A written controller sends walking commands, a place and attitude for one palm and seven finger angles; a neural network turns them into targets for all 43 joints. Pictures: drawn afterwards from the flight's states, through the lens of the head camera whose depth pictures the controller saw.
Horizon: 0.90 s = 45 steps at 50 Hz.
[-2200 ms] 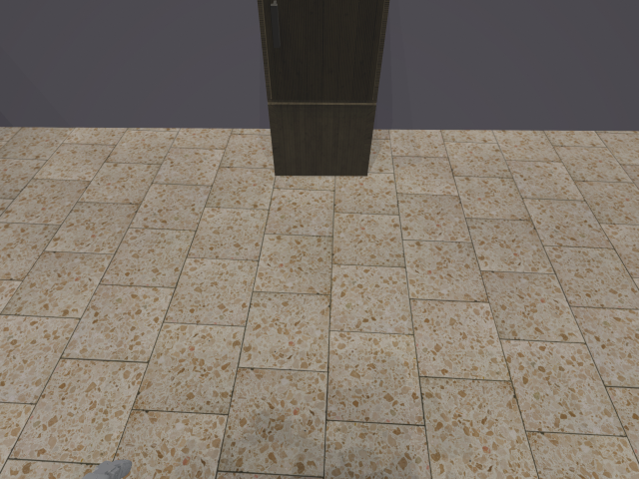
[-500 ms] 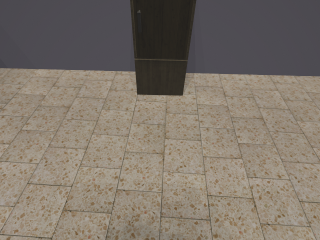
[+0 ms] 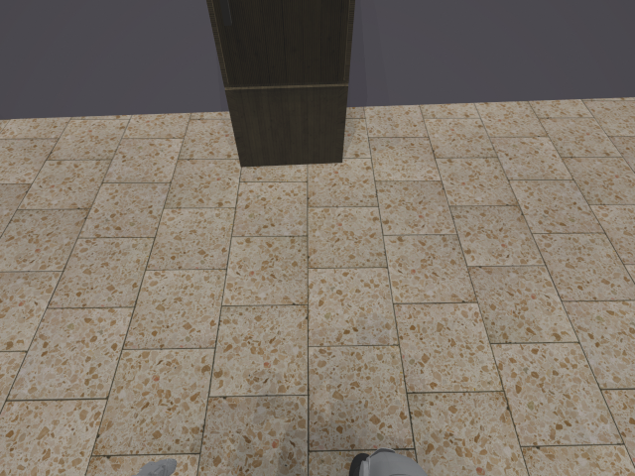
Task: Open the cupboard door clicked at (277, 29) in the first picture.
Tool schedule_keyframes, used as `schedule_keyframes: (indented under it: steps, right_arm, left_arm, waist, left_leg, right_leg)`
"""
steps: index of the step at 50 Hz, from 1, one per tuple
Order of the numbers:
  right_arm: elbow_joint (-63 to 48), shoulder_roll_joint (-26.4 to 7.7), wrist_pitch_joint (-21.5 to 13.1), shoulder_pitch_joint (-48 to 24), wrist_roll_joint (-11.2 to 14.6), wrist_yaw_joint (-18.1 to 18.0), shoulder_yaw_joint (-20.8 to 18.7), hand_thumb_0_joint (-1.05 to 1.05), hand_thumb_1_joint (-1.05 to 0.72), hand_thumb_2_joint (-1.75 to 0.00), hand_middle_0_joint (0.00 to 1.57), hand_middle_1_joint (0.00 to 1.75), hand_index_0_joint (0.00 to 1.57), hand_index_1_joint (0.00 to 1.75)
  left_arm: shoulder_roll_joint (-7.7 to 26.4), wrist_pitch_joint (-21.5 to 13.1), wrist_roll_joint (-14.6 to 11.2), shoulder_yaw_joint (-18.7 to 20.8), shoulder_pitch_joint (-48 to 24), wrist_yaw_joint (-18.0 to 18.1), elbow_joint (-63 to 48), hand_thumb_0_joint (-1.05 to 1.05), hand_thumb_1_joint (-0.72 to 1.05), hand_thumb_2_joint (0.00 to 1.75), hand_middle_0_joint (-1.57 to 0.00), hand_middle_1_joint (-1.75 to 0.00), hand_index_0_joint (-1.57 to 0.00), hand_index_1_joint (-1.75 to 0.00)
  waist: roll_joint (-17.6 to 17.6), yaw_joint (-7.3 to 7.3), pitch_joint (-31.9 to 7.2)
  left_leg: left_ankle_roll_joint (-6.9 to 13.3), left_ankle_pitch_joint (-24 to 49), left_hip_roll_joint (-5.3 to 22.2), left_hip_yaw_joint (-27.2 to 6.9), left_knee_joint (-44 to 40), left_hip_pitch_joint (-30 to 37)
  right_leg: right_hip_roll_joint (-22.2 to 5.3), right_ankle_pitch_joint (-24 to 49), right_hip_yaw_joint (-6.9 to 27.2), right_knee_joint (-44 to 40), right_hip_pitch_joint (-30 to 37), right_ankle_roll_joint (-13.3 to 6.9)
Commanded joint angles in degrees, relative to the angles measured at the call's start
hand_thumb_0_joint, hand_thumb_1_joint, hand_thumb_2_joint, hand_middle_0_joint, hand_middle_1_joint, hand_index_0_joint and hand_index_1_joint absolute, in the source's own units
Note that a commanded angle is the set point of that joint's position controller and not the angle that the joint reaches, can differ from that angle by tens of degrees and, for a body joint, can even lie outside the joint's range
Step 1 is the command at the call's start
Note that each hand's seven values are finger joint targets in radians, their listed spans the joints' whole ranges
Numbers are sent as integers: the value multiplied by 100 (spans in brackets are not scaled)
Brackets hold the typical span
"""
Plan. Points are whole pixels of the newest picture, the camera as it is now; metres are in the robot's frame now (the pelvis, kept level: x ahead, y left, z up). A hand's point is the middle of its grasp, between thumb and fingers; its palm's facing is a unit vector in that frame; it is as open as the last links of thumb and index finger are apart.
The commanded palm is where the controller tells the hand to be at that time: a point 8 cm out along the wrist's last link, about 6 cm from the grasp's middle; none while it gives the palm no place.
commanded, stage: walk to a spot facing it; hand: left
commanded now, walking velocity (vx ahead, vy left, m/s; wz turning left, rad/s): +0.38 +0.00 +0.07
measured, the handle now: out of the picture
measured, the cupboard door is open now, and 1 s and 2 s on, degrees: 0 0 0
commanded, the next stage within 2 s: take the last steps up to it in 0.82 s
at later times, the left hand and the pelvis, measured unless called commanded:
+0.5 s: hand (182, 445) +0.18 +0.21 -0.17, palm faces +0.10 -0.99 -0.14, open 7.4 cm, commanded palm none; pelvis +0.22 +0.03 +0.02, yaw +2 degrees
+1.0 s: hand (235, 260) +0.49 +0.17 -0.14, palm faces +0.09 -0.97 -0.22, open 7.2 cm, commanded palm none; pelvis +0.44 -0.02 +0.02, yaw +4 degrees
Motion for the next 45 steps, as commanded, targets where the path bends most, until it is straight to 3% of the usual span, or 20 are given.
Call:
schedule_keyframes:
  steps: [1, 3, 7, 13, 15, 17, 18, 19, 20, 22, 23, 25, 27, 36, 38, 39, 40, 41, 43, 45]
  right_arm:
    - [-794, -708, -147, -554, 113, 13, -170, 0, -90, -90, 20, 30, 20, 30]
    - [-963, -601, -83, -1069, -5, 71, -203, 0, -90, -90, 20, 30, 20, 30]
    - [-879, -347, 187, -586, -76, 135, -208, 0, -90, -90, 20, 30, 20, 30]
    - [-1397, -462, 70, -1586, -49, 290, -202, 0, -90, -90, 20, 30, 20, 30]
    - [-1477, -556, 14, -1689, -38, 295, -235, 0, -90, -90, 20, 30, 20, 30]
    - [-1337, -757, -34, -1237, -52, 259, -271, 0, -90, -90, 20, 30, 20, 30]
    - [-1172, -1121, -67, -623, -83, 202, -351, 0, -90, -90, 20, 30, 20, 30]
    - [-1050, -1794, -101, 48, -160, 142, -522, 0, -90, -90, 20, 30, 20, 30]
    - [-986, -1874, -67, 265, -114, 81, -504, 0, -90, -90, 20, 30, 20, 30]
    - [-1181, -1386, -93, -559, -63, 20, -365, 0, -90, -90, 20, 30, 20, 30]
    - [-1253, -1202, -145, -866, -68, 13, -308, 0, -90, -90, 20, 30, 20, 30]
    - [-1235, -1031, -223, -1113, -42, -5, -272, 0, -90, -90, 20, 30, 20, 30]
    - [-1204, -968, -242, -1091, -40, -14, -305, 0, -90, -90, 20, 30, 20, 30]
    - [-865, -1195, -140, -761, -80, 29, -347, 0, -90, -90, 20, 30, 20, 30]
    - [-832, -1250, -96, -888, -67, 24, -342, 0, -90, -90, 20, 30, 20, 30]
    - [-817, -1181, -97, -897, -33, 39, -321, 0, -90, -90, 20, 30, 20, 30]
    - [-891, -904, -108, -794, 35, 105, -260, 0, -90, -90, 20, 30, 20, 30]
    - [-1126, -670, -113, -852, 59, 101, -203, 0, -90, -90, 20, 30, 20, 30]
    - [-1179, -749, -55, -1366, 41, 97, -272, 0, -90, -90, 20, 30, 20, 30]
    - [-1069, -646, 27, -1355, -22, 125, -263, 0, -90, -90, 20, 30, 20, 30]
  left_arm:
    - [1420, -107, -94, 402, 2326, 207, 440, 0, 90, 90, -20, -30, -20, -30]
    - [793, -112, -33, 197, 1324, 257, 217, 0, 90, 90, -20, -30, -20, -30]
    - [421, -163, 42, 73, 791, 272, 141, 0, 90, 90, -20, -30, -20, -30]
    - [624, -182, 26, 112, 1131, 193, 247, 0, 90, 90, -20, -30, -20, -30]
    - [650, -166, 29, 128, 1200, 195, 278, 0, 90, 90, -20, -30, -20, -30]
    - [623, -120, -3, 132, 1172, 179, 261, 0, 90, 90, -20, -30, -20, -30]
    - [433, -110, -21, 92, 1208, 155, 195, 0, 90, 90, -20, -30, -20, -30]
    - [70, -113, -74, 51, 1235, 108, 33, 0, 90, 90, -20, -30, -20, -30]
    - [268, -126, -18, 35, 831, 136, -181, 0, 90, 90, -20, -30, -20, -30]
    - [236, -123, -6, 92, 543, 85, -115, 0, 90, 90, -20, -30, -20, -30]
    - [171, -97, 19, 86, 677, 49, -27, 0, 90, 90, -20, -30, -20, -30]
    - [51, -9, 43, 74, 979, 25, 112, 0, 90, 90, -20, -30, -20, -30]
    - [-76, 83, 52, 77, 1019, 27, 97, 0, 90, 90, -20, -30, -20, -30]
    - [-28, 33, 20, 81, 86, -27, -180, 0, 90, 90, -20, -30, -20, -30]
    - [122, -21, 30, 126, 688, -16, 28, 0, 90, 90, -20, -30, -20, -30]
    - [377, -83, 55, 195, 1477, 11, 289, 0, 90, 90, -20, -30, -20, -30]
    - [986, -166, 92, 336, 2312, 89, 510, 0, 90, 90, -20, -30, -20, -30]
    - [1477, -155, 7, 401, 2765, 140, 593, 0, 90, 90, -20, -30, -20, -30]
    - [1175, -137, -24, 313, 1886, 192, 378, 0, 90, 90, -20, -30, -20, -30]
    - [577, -169, 5, 142, 1100, 259, 203, 0, 90, 90, -20, -30, -20, -30]
  waist:
    - [-1046, 1057, -1451]
    - [-452, 592, -284]
    - [-508, -25, -183]
    - [-665, 216, -57]
    - [-397, 181, -46]
    - [-35, -103, -129]
    - [665, -366, -403]
    - [2106, -539, -690]
    - [2105, -618, -702]
    - [803, -309, -149]
    - [534, -116, -117]
    - [525, 155, -284]
    - [484, 213, -285]
    - [678, 74, -52]
    - [501, 411, -347]
    - [96, 776, -690]
    - [-1177, 1083, -1281]
    - [-1967, 1039, -1539]
    - [-1148, 839, -917]
    - [-466, 410, -359]
  left_leg:
    - [411, -6, 7, -534, 5100, -3820]
    - [389, 773, 476, -653, 5000, -4049]
    - [128, 1104, 579, -286, 3567, -3125]
    - [65, 1571, 333, 206, 1288, -2779]
    - [101, 1615, 251, 298, 811, -2370]
    - [113, 1656, 43, 514, 222, -1230]
    - [309, 1070, 422, -196, -334, -414]
    - [873, 535, 1843, -2362, -1373, 262]
    - [1178, 444, 2247, -3218, -1818, 204]
    - [1200, 528, 2087, -2544, -1915, -594]
    - [1060, 838, 1877, -2004, -1948, -850]
    - [899, 1711, 1516, -1077, -1925, -1120]
    - [949, 2106, 1378, -643, -2016, -1150]
    - [867, 2660, 1303, -57, -1621, -840]
    - [697, 3160, 1131, 139, -736, -964]
    - [525, 3325, 843, 350, 412, -1423]
    - [306, 1962, 352, 633, 2181, -2650]
    - [219, -329, -220, 234, 3753, -3771]
    - [275, 316, 222, -482, 4777, -4184]
    - [227, 1052, 562, -579, 4389, -3876]
  right_leg:
    - [-2517, -1775, 3994, -2074, 3348, -1134]
    - [-2157, -2080, 2996, -2235, 1624, -842]
    - [-1498, -1262, 1193, -2430, 239, -462]
    - [-1258, -1116, 874, -2337, 771, -455]
    - [-1308, -1037, 894, -2109, 866, -413]
    - [-1008, -793, 524, -1360, 519, -227]
    - [-612, -487, 198, -57, 155, -31]
    - [110, -1616, -336, 1987, -873, 303]
    - [150, -2303, 308, 3175, -1385, 270]
    - [-350, -1371, 722, 3862, -1758, 270]
    - [-486, -1043, 765, 3704, -1556, 314]
    - [-562, -709, 679, 3255, -1064, 413]
    - [-595, -509, 562, 2779, -957, 507]
    - [-269, -104, 22, 185, -112, 421]
    - [2, -13, -212, -318, 956, 315]
    - [13, 42, -69, -577, 2145, 218]
    - [-1228, -254, 1384, -992, 3428, -99]
    - [-2433, -26, 3348, -1789, 3885, -582]
    - [-2448, -1173, 3155, -2219, 2646, -653]
    - [-2103, -777, 1768, -2281, 1529, -371]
